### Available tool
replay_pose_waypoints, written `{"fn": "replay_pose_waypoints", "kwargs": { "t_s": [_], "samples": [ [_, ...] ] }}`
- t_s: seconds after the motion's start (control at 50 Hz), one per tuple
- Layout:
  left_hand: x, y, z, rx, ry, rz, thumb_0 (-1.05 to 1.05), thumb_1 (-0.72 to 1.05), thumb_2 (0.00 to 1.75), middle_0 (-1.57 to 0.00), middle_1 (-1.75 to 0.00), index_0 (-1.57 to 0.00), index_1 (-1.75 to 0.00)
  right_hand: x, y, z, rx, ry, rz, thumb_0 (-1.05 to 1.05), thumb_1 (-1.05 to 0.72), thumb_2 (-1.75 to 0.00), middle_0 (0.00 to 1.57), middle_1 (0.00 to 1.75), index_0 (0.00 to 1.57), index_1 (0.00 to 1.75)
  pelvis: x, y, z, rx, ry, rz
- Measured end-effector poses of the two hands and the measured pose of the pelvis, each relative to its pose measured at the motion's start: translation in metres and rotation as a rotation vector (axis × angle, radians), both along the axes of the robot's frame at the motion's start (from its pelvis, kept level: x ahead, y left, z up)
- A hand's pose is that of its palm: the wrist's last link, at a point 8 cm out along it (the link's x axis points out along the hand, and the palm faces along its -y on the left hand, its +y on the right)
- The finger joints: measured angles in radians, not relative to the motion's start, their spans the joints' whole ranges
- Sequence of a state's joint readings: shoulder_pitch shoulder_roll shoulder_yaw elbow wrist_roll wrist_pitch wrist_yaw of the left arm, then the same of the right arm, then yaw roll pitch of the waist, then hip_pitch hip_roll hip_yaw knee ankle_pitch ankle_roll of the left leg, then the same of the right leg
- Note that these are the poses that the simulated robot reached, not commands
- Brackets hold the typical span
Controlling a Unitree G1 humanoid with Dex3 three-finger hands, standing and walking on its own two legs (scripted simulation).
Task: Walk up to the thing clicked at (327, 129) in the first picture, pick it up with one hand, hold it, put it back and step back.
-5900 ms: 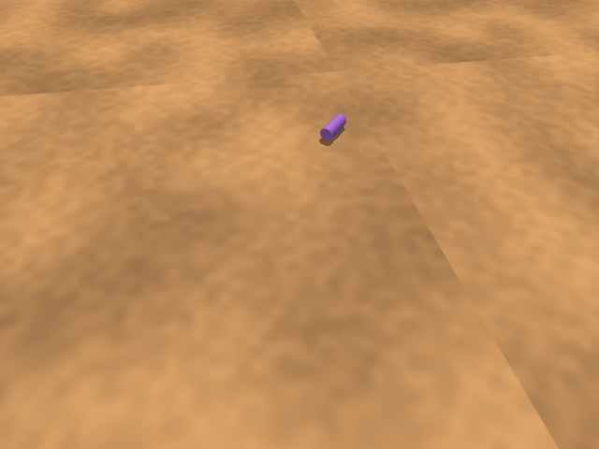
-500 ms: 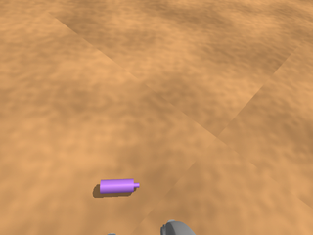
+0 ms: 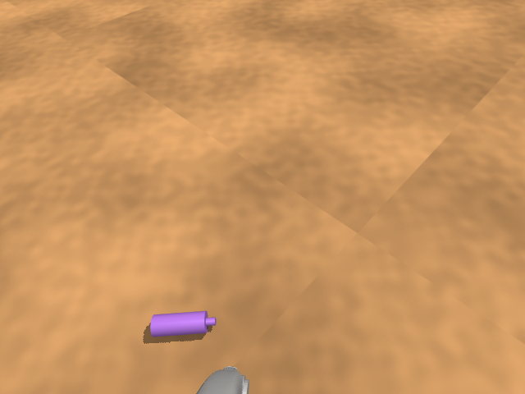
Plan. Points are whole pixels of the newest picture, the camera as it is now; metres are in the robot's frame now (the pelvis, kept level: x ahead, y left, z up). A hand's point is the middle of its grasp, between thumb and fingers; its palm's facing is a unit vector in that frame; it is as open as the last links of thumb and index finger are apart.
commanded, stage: walk up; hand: left
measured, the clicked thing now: (184, 323) +0.48 +0.35 -0.71
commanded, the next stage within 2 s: stand in 1.82 s
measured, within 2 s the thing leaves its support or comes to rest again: neither
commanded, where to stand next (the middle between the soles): +0.10 +0.08 m, yaw +4 degrees
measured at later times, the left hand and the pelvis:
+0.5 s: hand out of the picture +0.04 +0.34 -0.15, palm faces +0.08 -0.90 -0.42, open 7.4 cm; pelvis +0.01 +0.06 +0.00, yaw +5 degrees
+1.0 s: hand out of the picture +0.07 +0.34 -0.13, palm faces +0.04 -0.92 -0.38, open 7.4 cm; pelvis +0.01 +0.07 +0.02, yaw +4 degrees
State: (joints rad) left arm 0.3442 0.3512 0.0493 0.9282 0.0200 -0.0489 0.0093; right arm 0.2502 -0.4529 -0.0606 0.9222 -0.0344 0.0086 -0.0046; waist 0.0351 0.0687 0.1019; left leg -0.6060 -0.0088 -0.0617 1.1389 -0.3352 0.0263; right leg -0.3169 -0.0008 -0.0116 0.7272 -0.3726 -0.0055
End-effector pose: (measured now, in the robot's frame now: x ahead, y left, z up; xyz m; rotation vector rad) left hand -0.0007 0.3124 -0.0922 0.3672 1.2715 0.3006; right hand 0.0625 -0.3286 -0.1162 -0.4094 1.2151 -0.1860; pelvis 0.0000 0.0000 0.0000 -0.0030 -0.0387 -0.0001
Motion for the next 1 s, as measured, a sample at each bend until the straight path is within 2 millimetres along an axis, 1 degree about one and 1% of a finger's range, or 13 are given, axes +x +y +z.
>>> {"fn": "replay_pose_waypoints", "kwargs": {
  "t_s": [0.08, 0.14, 0.2, 0.26, 0.32, 0.38, 0.46, 0.54, 0.64, 0.74, 0.82, 0.9, 1.0],
  "samples": [
    [-0.013, 0.009, 0.016, 0.074, 0.034, 0.035, 0.01, 0.89, 0.90, -0.21, -0.30, -0.21, -0.30, 0.018, 0.011, -0.009, 0.055, 0.026, 0.025, 0.01, -0.90, -0.90, 0.20, 0.30, 0.20, 0.30, 0.004, -0.003, 0.003, 0.004, 0.008, 0.019],
    [-0.015, 0.021, 0.026, 0.120, 0.029, 0.053, 0.01, 0.89, 0.90, -0.21, -0.30, -0.21, -0.30, 0.033, 0.019, -0.014, 0.073, 0.029, 0.043, 0.01, -0.90, -0.90, 0.20, 0.30, 0.20, 0.30, 0.007, 0.001, 0.003, 0.009, 0.012, 0.041],
    [-0.014, 0.035, 0.030, 0.145, 0.012, 0.056, 0.01, 0.89, 0.90, -0.21, -0.30, -0.21, -0.30, 0.053, 0.030, -0.016, 0.077, 0.013, 0.066, 0.01, -0.90, -0.90, 0.20, 0.30, 0.20, 0.30, 0.008, 0.009, 0.001, 0.014, 0.015, 0.058],
    [-0.012, 0.050, 0.024, 0.143, -0.004, 0.057, 0.01, 0.89, 0.90, -0.21, -0.30, -0.20, -0.30, 0.075, 0.046, -0.013, 0.077, -0.026, 0.097, 0.01, -0.90, -0.90, 0.20, 0.30, 0.20, 0.30, 0.008, 0.020, -0.003, 0.013, 0.018, 0.079],
    [-0.007, 0.068, 0.008, 0.118, -0.021, 0.060, 0.01, 0.89, 0.90, -0.21, -0.30, -0.20, -0.30, 0.095, 0.065, -0.009, 0.066, -0.078, 0.125, 0.01, -0.90, -0.90, 0.20, 0.30, 0.20, 0.30, 0.007, 0.034, -0.010, 0.022, 0.016, 0.098],
    [0.001, 0.076, -0.008, 0.080, -0.027, 0.063, 0.01, 0.90, 0.90, -0.20, -0.30, -0.20, -0.30, 0.104, 0.084, 0.001, 0.061, -0.131, 0.147, 0.01, -0.91, -0.90, 0.20, 0.30, 0.20, 0.30, 0.004, 0.046, -0.011, 0.046, -0.003, 0.091],
    [0.020, 0.073, -0.016, 0.020, -0.060, 0.046, 0.01, 0.90, 0.90, -0.20, -0.30, -0.20, -0.30, 0.100, 0.096, 0.016, 0.052, -0.147, 0.134, 0.01, -0.90, -0.90, 0.20, 0.30, 0.20, 0.30, 0.006, 0.055, -0.005, 0.003, -0.001, 0.098],
    [0.037, 0.070, -0.021, -0.012, -0.102, 0.019, 0.01, 0.90, 0.90, -0.20, -0.30, -0.20, -0.30, 0.092, 0.096, 0.019, 0.040, -0.145, 0.116, 0.01, -0.90, -0.90, 0.20, 0.30, 0.20, 0.30, 0.006, 0.058, -0.004, -0.002, 0.000, 0.094],
    [0.040, 0.065, -0.021, -0.030, -0.111, -0.002, 0.01, 0.90, 0.90, -0.20, -0.30, -0.20, -0.30, 0.079, 0.096, 0.014, 0.039, -0.111, 0.074, 0.01, -0.90, -0.90, 0.20, 0.30, 0.20, 0.30, 0.003, 0.062, -0.003, -0.030, -0.014, 0.091],
    [0.048, 0.072, -0.018, -0.048, -0.092, -0.003, 0.01, 0.90, 0.90, -0.21, -0.30, -0.20, -0.30, 0.055, 0.103, 0.012, 0.047, -0.068, 0.044, 0.01, -0.90, -0.90, 0.20, 0.30, 0.20, 0.30, 0.004, 0.073, 0.002, -0.012, -0.014, 0.083],
    [0.054, 0.078, -0.013, -0.047, -0.093, -0.002, 0.01, 0.90, 0.90, -0.20, -0.30, -0.20, -0.30, 0.040, 0.107, 0.013, 0.056, -0.012, 0.033, 0.01, -0.90, -0.90, 0.20, 0.30, 0.20, 0.30, 0.007, 0.072, 0.008, -0.017, -0.010, 0.078],
    [0.057, 0.079, -0.008, -0.044, -0.076, 0.002, 0.01, 0.90, 0.90, -0.20, -0.30, -0.20, -0.30, 0.038, 0.109, 0.015, 0.069, 0.016, 0.026, 0.01, -0.90, -0.90, 0.20, 0.30, 0.20, 0.30, 0.009, 0.070, 0.014, -0.014, -0.005, 0.075],
    [0.061, 0.073, -0.001, -0.048, -0.057, 0.004, 0.01, 0.90, 0.90, -0.20, -0.30, -0.20, -0.30, 0.048, 0.108, 0.018, 0.082, 0.008, 0.021, 0.01, -0.90, -0.90, 0.20, 0.30, 0.20, 0.30, 0.014, 0.068, 0.021, -0.008, -0.002, 0.074]
  ]
}}
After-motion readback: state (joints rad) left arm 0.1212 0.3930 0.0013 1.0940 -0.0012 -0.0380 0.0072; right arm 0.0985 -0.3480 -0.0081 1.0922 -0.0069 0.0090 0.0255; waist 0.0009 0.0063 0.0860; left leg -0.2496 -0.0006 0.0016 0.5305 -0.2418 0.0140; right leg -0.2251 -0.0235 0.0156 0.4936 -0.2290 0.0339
